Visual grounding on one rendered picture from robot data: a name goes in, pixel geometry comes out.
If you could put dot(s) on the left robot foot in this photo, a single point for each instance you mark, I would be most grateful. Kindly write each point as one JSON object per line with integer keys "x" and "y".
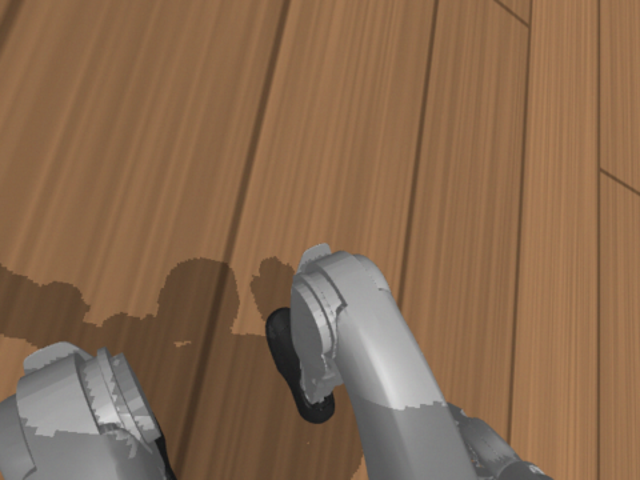
{"x": 161, "y": 444}

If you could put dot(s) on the right robot arm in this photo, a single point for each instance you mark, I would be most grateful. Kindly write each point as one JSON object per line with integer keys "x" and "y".
{"x": 523, "y": 470}

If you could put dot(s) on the right robot foot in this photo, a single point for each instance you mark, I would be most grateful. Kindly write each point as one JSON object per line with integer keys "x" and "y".
{"x": 278, "y": 334}

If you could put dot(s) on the right robot hand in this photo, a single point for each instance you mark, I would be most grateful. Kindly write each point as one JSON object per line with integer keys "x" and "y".
{"x": 484, "y": 445}

